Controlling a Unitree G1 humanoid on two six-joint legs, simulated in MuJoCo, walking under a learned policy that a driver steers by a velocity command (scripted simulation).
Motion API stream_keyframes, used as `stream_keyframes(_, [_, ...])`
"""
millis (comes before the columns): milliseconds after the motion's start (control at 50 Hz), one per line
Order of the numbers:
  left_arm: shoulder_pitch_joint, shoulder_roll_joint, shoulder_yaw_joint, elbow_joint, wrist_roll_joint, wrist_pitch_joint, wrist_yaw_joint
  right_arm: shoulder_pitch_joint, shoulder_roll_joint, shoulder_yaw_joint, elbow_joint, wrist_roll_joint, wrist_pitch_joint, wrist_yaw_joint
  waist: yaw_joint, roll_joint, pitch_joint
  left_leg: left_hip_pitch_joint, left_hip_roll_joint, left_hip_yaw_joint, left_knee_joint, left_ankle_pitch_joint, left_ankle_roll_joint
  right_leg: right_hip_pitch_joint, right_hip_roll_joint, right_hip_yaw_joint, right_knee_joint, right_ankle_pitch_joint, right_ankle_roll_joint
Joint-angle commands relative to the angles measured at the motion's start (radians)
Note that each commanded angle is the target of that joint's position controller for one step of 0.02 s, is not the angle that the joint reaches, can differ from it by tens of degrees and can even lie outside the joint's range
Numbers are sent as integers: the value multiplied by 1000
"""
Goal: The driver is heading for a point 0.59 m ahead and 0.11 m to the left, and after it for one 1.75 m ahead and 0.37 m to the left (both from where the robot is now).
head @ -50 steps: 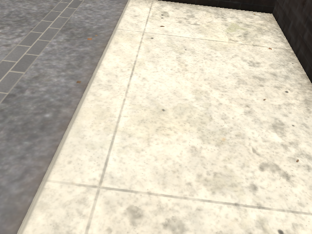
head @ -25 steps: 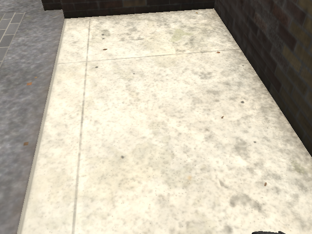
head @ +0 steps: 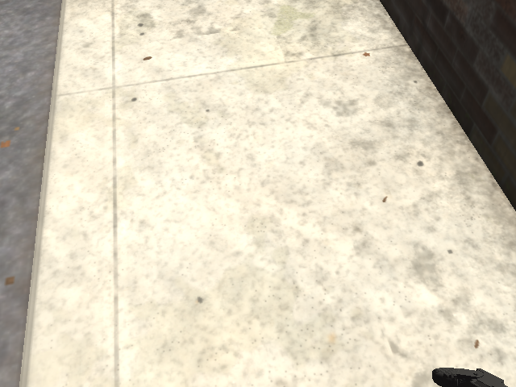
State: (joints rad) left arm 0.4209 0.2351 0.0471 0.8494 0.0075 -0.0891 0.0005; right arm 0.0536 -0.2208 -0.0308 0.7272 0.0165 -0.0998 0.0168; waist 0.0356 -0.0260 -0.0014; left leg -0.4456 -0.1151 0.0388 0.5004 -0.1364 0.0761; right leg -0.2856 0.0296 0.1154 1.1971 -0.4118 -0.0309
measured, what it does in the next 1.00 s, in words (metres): walks ahead, turning left: right foot, then left foot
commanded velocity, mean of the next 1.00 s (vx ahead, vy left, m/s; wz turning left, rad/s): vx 0.32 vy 0.00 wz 0.44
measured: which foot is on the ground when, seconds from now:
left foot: down 0.00-0.36, up 0.38-0.82, down 0.84-1.00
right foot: up 0.00-0.36, down 0.38-0.84, up 0.86-1.00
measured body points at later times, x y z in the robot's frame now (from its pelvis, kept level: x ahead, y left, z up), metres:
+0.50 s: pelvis +0.27 -0.01 +0.01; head +0.29 -0.01 +0.46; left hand +0.39 +0.28 -0.06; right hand +0.42 -0.25 -0.11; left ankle +0.16 +0.11 -0.62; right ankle +0.33 -0.09 -0.72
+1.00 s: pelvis +0.37 +0.08 +0.01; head +0.40 +0.12 +0.45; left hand +0.35 +0.38 -0.12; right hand +0.65 -0.03 -0.08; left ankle +0.40 +0.19 -0.72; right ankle +0.43 -0.09 -0.66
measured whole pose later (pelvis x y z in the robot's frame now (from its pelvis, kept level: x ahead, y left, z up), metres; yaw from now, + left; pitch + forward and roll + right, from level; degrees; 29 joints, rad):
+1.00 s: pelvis +0.37 +0.08 +0.01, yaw +28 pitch +3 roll -1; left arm 0.15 0.28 0.04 0.80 -0.02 0.03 0.03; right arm 0.09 -0.19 -0.03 0.64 -0.03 -0.01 0.02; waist 0.02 -0.03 0.04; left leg -0.43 -0.03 0.02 0.51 -0.13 0.06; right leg -0.50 -0.07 0.05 1.04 -0.50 0.06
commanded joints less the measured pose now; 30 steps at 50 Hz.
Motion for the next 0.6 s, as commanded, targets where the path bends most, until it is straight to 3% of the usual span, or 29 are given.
stream_keyframes(20, [-161,138,32,-182,6,-48,9,143,-91,-32,-30,7,1,-3,-81,26,-116,509,323,-472,-227,241,258,-475,-92,10,143,75,21])
stream_keyframes(40, [-174,146,40,-197,21,-35,19,140,-91,-31,-35,11,-9,3,-51,6,-91,428,292,-423,-250,305,256,-435,-109,6,110,95,27])
stream_keyframes(80, [-175,99,33,-228,17,-30,21,158,-90,-31,-29,1,-15,7,-18,38,-92,372,276,-406,-266,377,268,-433,-120,-5,41,113,52])
stream_keyframes(120, [-217,53,17,-251,12,-25,9,190,-94,-33,-26,8,-9,3,-10,42,-77,320,263,-366,-271,385,264,-441,-121,-36,-65,108,77])
stream_keyframes(160, [-353,32,3,-296,15,-33,12,225,-143,-50,-27,7,-3,-14,-38,0,-32,226,229,-335,-272,348,224,-399,-105,-64,-247,215,96])
stream_keyframes(180, [-391,6,-8,-300,12,-32,3,225,-146,-52,-25,18,2,-24,-45,26,-32,159,186,-295,-266,340,195,-318,-71,-92,-373,266,99])
stream_keyframes(200, [-428,-6,-12,-303,5,-29,-7,263,-138,-52,-18,16,13,-33,-68,71,-47,141,165,-285,-249,339,177,-249,-38,-103,-450,354,103])
stream_keyframes(240, [-469,25,0,-311,-10,-25,-22,298,-172,-66,-19,19,20,-42,-82,127,-68,146,182,-312,-217,341,157,-173,6,-91,-543,442,97])
stream_keyframes(260, [-491,48,8,-319,-18,-23,-20,307,-163,-65,-21,30,21,-46,-81,112,-70,175,197,-351,-199,337,143,-157,17,-80,-579,434,94])
stream_keyframes(280, [-501,36,12,-325,-9,-16,-16,329,-152,-60,-12,37,21,-46,-87,120,-72,197,211,-376,-190,310,134,-138,23,-82,-619,428,92])
stream_keyframes(300, [-487,57,21,-328,2,-16,-8,316,-153,-59,-12,31,28,-44,-67,129,-63,229,211,-405,-154,284,124,-116,24,-67,-670,367,78])
stream_keyframes(320, [-463,70,32,-326,-2,-26,-3,326,-131,-53,-7,32,35,-41,-55,137,-83,260,202,-430,-105,284,112,-62,27,-67,-725,348,57])
stream_keyframes(340, [-396,95,48,-314,0,-34,2,303,-131,-53,-17,29,37,-39,-13,140,-118,254,173,-418,-19,323,89,45,21,-75,-778,372,27])
stream_keyframes(360, [-255,141,68,-297,14,-41,11,263,-116,-47,-45,18,32,-33,56,127,-219,158,134,-384,168,267,54,276,-90,6,-747,385,-33])
stream_keyframes(380, [-86,219,88,-291,22,-38,27,279,-58,-30,-76,-15,29,-34,104,-10,-348,-23,50,-271,454,-118,14,543,-310,221,-714,478,-110])
stream_keyframes(400, [-74,234,85,-277,41,-40,24,444,-53,-15,-78,13,17,-21,16,-297,-427,-332,1,-271,701,-517,-18,746,-510,673,-788,370,-275])
stream_keyframes(420, [-87,126,71,-289,20,-38,27,427,-125,-31,-39,17,28,-19,40,-171,-333,-432,89,-283,839,-425,-40,649,-494,670,-806,220,-285])
stream_keyframes(440, [-155,80,55,-296,13,-31,30,314,-183,-50,-57,2,36,-17,39,-74,-184,-434,104,-248,865,-311,-63,494,-428,476,-823,307,-240])
stream_keyframes(460, [-210,52,45,-295,7,-27,29,268,-178,-61,-64,-14,56,-23,0,6,-82,-392,138,-216,847,-247,-84,337,-376,336,-845,475,-209])
stream_keyframes(480, [-247,33,39,-287,5,-26,24,249,-180,-69,-73,-22,68,-27,-29,-3,-37,-350,156,-206,811,-222,-99,237,-328,235,-861,601,-185])
stream_keyframes(520, [-267,28,38,-259,7,-28,18,265,-140,-68,-74,-11,88,-24,-61,-62,-7,-261,164,-169,763,-209,-126,119,-271,78,-896,759,-153])
stream_keyframes(560, [-251,76,56,-210,-1,-30,24,205,-94,-62,-105,-2,92,-36,-62,-64,10,-274,148,-152,688,-159,-124,98,-272,-2,-921,912,-159])
stream_keyframes(600, [-281,113,64,-196,1,-20,32,181,-96,-60,-108,-2,95,-29,-65,-71,-27,-236,155,-138,557,-42,-125,105,-258,-82,-929,878,-148])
